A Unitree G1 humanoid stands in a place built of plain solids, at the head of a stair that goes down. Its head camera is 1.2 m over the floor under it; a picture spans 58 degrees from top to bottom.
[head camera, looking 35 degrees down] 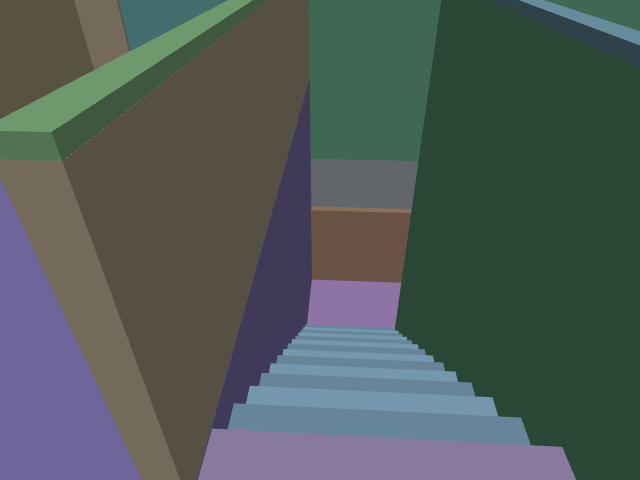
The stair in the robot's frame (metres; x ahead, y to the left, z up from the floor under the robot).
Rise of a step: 0.19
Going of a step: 0.21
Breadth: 1.02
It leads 3 degrees to the right of straight ahead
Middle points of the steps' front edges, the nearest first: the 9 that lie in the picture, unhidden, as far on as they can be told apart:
0.71 -0.19 0.00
0.92 -0.20 -0.19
1.13 -0.21 -0.37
1.35 -0.22 -0.56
1.56 -0.23 -0.75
1.77 -0.25 -0.94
1.99 -0.26 -1.13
2.20 -0.27 -1.31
2.41 -0.28 -1.50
